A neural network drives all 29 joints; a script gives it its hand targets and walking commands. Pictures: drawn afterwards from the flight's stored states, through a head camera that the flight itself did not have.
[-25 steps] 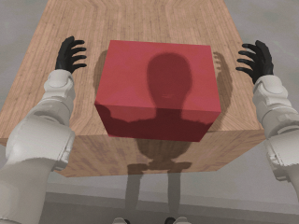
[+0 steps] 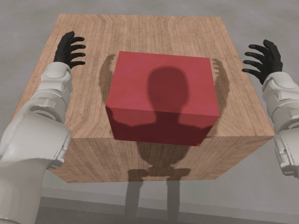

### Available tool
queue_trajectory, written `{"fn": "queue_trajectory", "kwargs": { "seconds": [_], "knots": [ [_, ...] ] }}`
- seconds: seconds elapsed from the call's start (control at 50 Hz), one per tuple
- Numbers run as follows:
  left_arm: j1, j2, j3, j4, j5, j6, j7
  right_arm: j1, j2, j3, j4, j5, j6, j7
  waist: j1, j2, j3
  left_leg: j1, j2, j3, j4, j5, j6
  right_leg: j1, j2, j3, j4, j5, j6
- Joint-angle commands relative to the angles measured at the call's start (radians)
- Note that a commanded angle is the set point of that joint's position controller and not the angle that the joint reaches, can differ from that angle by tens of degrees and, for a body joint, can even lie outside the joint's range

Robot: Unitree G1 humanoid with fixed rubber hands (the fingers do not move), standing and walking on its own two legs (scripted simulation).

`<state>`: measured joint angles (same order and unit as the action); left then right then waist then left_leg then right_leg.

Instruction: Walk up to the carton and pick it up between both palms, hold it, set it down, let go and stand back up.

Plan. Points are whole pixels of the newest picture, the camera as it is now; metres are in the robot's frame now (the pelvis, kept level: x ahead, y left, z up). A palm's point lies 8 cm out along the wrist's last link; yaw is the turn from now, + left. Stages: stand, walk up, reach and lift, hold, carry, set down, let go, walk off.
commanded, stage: set down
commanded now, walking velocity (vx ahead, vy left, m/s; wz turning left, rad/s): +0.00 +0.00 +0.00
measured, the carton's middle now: (160, 100) +0.50 -0.01 -0.01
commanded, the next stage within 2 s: none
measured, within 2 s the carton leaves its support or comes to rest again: neither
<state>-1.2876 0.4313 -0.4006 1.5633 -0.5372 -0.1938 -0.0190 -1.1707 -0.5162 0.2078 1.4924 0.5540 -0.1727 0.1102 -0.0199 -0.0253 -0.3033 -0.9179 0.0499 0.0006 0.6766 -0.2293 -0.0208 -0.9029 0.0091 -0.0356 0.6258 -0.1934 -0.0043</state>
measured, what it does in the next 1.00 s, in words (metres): stands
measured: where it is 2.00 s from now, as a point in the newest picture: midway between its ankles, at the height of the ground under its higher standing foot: outside the picture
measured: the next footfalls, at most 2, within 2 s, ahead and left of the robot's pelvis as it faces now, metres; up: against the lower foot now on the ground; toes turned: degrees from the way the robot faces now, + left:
none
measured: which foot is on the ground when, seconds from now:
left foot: down 0.00-1.00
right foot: down 0.00-1.00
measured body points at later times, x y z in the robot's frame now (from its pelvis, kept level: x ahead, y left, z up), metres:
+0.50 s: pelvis +0.01 +0.00 +0.01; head +0.08 +0.01 +0.46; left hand +0.46 +0.24 +0.09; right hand +0.44 -0.28 +0.09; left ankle +0.03 +0.13 -0.71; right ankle +0.04 -0.12 -0.71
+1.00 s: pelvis +0.01 +0.00 +0.02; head +0.04 +0.01 +0.47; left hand +0.39 +0.24 +0.05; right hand +0.37 -0.27 +0.05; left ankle +0.03 +0.13 -0.71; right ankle +0.04 -0.12 -0.71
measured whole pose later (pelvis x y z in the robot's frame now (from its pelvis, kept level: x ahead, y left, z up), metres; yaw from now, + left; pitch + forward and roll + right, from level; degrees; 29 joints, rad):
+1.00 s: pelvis +0.01 +0.00 +0.02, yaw +0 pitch +12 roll +0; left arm -0.57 0.36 -0.12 1.12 -0.35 -0.31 -0.05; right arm -0.52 -0.40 0.14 1.13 0.49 -0.34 0.04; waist 0.00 -0.01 -0.16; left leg -0.55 0.05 0.02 0.60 -0.25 -0.02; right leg -0.55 0.01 -0.02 0.58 -0.23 -0.01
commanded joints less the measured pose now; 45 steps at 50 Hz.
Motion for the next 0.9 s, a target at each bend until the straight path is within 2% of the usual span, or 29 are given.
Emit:
{"fn": "queue_trajectory", "kwargs": {
  "seconds": [0.0,0.06,0.08,0.1,0.12,0.14,0.16,0.24,0.26,0.32,0.36,0.42,0.48,0.54,0.56,0.58,0.66,0.7,0.78,0.86,0.88],
  "knots": [
    [-0.39,0.116,0.009,-0.133,-0.002,-0.022,0.005,-0.376,-0.202,-0.042,-0.129,-0.012,-0.029,-0.004,-0.014,0.049,-0.578,0.436,-0.035,0.023,-0.022,0.228,-0.006,0.283,0.029,-0.038,-0.035,0.233,0.03],
    [-0.368,0.123,0.022,-0.14,0.001,-0.011,0.002,-0.361,-0.2,-0.038,-0.142,-0.01,-0.019,-0.005,-0.008,0.029,-0.566,0.43,-0.042,0.021,-0.031,0.233,0.0,0.317,0.025,-0.033,-0.04,0.257,0.038],
    [-0.369,0.112,0.018,-0.154,0.005,-0.012,0.003,-0.349,-0.195,-0.042,-0.139,-0.011,-0.023,-0.007,-0.012,0.045,-0.576,0.447,-0.037,0.018,-0.032,0.252,-0.003,0.317,0.026,-0.032,-0.038,0.268,0.032],
    [-0.337,0.114,0.028,-0.15,0.006,-0.012,0.002,-0.329,-0.192,-0.036,-0.148,-0.01,-0.023,-0.008,-0.003,0.033,-0.579,0.448,-0.037,0.019,-0.032,0.254,-0.001,0.336,0.028,-0.029,-0.044,0.267,0.033],
    [-0.334,0.114,0.03,-0.176,0.015,-0.011,0.001,-0.31,-0.196,-0.046,-0.15,-0.009,-0.025,-0.009,-0.011,0.046,-0.574,0.467,-0.038,0.018,-0.036,0.257,-0.007,0.325,0.028,-0.031,-0.046,0.268,0.032],
    [-0.312,0.112,0.044,-0.195,0.03,-0.014,0.002,-0.302,-0.197,-0.051,-0.167,-0.01,-0.034,-0.01,0.0,0.056,-0.577,0.469,-0.038,0.022,-0.031,0.279,-0.009,0.332,0.03,-0.032,-0.046,0.278,0.028],
    [-0.281,0.114,0.055,-0.192,0.034,-0.015,0.001,-0.284,-0.19,-0.042,-0.167,-0.005,-0.036,-0.01,0.006,0.039,-0.563,0.487,-0.036,0.023,-0.035,0.278,-0.009,0.335,0.032,-0.033,-0.049,0.281,0.031],
    [-0.2,0.1,0.088,-0.207,0.067,-0.02,-0.004,-0.194,-0.183,-0.039,-0.137,-0.001,-0.05,-0.012,0.011,0.044,-0.492,0.513,-0.041,0.023,-0.057,0.289,-0.015,0.358,0.033,-0.031,-0.072,0.267,0.031],
    [-0.176,0.107,0.098,-0.239,0.074,-0.03,-0.002,-0.176,-0.172,-0.038,-0.176,0.0,-0.06,-0.01,0.023,0.045,-0.494,0.523,-0.042,0.024,-0.054,0.293,-0.013,0.362,0.035,-0.026,-0.071,0.273,0.032],
    [-0.091,0.103,0.134,-0.277,0.089,-0.045,-0.011,-0.097,-0.16,-0.035,-0.209,-0.007,-0.077,-0.016,0.018,0.029,-0.46,0.518,-0.049,0.028,-0.062,0.314,-0.008,0.42,0.028,-0.022,-0.077,0.309,0.04],
    [-0.082,0.105,0.142,-0.315,0.091,-0.054,-0.013,-0.078,-0.152,-0.042,-0.227,-0.005,-0.085,-0.026,0.012,0.028,-0.43,0.531,-0.052,0.03,-0.073,0.273,-0.013,0.401,0.03,-0.022,-0.091,0.263,0.036],
    [-0.031,0.106,0.17,-0.361,0.092,-0.074,-0.014,-0.046,-0.138,-0.053,-0.304,-0.02,-0.101,-0.027,0.022,0.015,-0.435,0.536,-0.052,0.03,-0.065,0.265,-0.004,0.406,0.025,-0.015,-0.081,0.263,0.04],
    [0.022,0.104,0.177,-0.411,0.092,-0.085,-0.012,-0.005,-0.158,-0.089,-0.361,-0.037,-0.123,-0.037,0.006,0.016,-0.472,0.583,-0.048,0.024,-0.052,0.298,-0.014,0.405,0.034,-0.023,-0.083,0.265,0.035],
    [0.077,0.118,0.218,-0.399,0.109,-0.09,-0.021,0.049,-0.141,-0.073,-0.34,-0.032,-0.118,-0.047,0.017,-0.005,-0.386,0.551,-0.057,0.026,-0.064,0.251,-0.005,0.433,0.029,-0.007,-0.085,0.236,0.042],
    [0.087,0.112,0.213,-0.393,0.105,-0.089,-0.024,0.052,-0.134,-0.075,-0.345,-0.038,-0.118,-0.051,0.008,-0.021,-0.383,0.536,-0.058,0.024,-0.076,0.219,-0.001,0.446,0.027,-0.006,-0.094,0.2,0.042],
    [0.088,0.116,0.218,-0.409,0.104,-0.094,-0.023,0.044,-0.132,-0.076,-0.381,-0.032,-0.123,-0.052,0.017,-0.005,-0.394,0.528,-0.055,0.023,-0.076,0.214,0.002,0.439,0.025,-0.002,-0.09,0.201,0.04],
    [0.181,0.104,0.232,-0.441,0.121,-0.116,-0.025,0.133,-0.11,-0.079,-0.389,-0.048,-0.146,-0.059,0.017,-0.01,-0.376,0.571,-0.061,0.025,-0.061,0.267,-0.005,0.443,0.03,-0.008,-0.082,0.24,0.039],
    [0.228,0.088,0.237,-0.465,0.139,-0.127,-0.028,0.183,-0.096,-0.075,-0.391,-0.043,-0.168,-0.066,0.01,0.015,-0.375,0.602,-0.062,0.027,-0.057,0.302,-0.018,0.462,0.029,-0.008,-0.083,0.268,0.034],
    [0.288,0.078,0.272,-0.517,0.172,-0.128,-0.032,0.243,-0.091,-0.08,-0.38,-0.037,-0.182,-0.072,0.016,0.028,-0.291,0.623,-0.06,0.024,-0.073,0.284,-0.019,0.464,0.032,-0.004,-0.101,0.215,0.024],
    [0.374,0.093,0.312,-0.576,0.183,-0.145,-0.024,0.316,-0.062,-0.094,-0.453,-0.053,-0.199,-0.068,0.029,0.006,-0.279,0.642,-0.063,0.026,-0.08,0.257,-0.009,0.473,0.033,0.002,-0.109,0.177,0.034],
    [0.394,0.084,0.309,-0.579,0.185,-0.146,-0.023,0.331,-0.06,-0.098,-0.463,-0.056,-0.2,-0.069,0.021,0.023,-0.261,0.643,-0.063,0.027,-0.082,0.259,-0.015,0.472,0.031,0.002,-0.113,0.176,0.032]
  ]
}}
